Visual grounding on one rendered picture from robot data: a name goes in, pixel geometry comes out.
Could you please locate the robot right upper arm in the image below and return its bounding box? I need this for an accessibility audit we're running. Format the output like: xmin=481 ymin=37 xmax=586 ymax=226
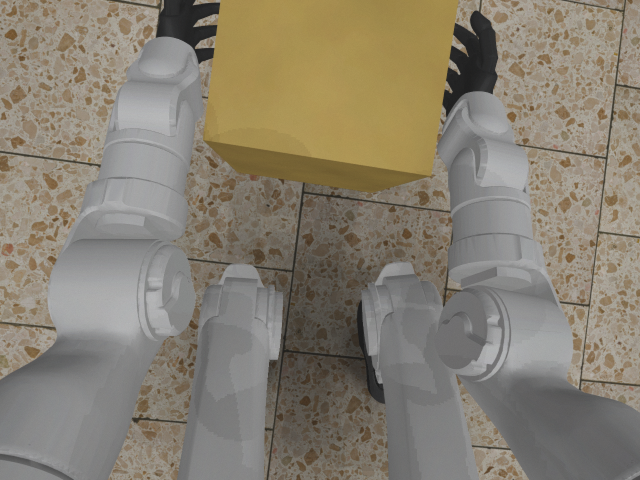
xmin=434 ymin=285 xmax=640 ymax=480

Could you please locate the robot right forearm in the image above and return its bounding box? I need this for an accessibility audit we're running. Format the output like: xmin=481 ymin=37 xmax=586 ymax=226
xmin=437 ymin=91 xmax=565 ymax=315

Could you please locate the carton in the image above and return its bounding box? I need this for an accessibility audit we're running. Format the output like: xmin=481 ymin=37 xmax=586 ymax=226
xmin=203 ymin=0 xmax=459 ymax=193

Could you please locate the robot left shin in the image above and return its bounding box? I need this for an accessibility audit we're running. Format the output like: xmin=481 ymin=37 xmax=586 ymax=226
xmin=197 ymin=264 xmax=265 ymax=345

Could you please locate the right robot thigh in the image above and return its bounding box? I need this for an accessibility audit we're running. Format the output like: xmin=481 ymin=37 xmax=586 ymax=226
xmin=361 ymin=274 xmax=479 ymax=480

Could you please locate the robot left forearm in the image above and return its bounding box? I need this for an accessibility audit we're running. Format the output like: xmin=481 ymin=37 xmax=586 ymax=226
xmin=47 ymin=37 xmax=204 ymax=326

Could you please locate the robot right hand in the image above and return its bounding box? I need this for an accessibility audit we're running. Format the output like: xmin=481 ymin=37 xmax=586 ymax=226
xmin=442 ymin=11 xmax=498 ymax=118

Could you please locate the robot left hand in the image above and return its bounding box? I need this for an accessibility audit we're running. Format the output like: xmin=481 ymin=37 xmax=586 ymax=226
xmin=156 ymin=0 xmax=220 ymax=64

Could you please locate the robot left upper arm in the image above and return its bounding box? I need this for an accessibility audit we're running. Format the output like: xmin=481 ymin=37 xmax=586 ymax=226
xmin=0 ymin=239 xmax=196 ymax=480

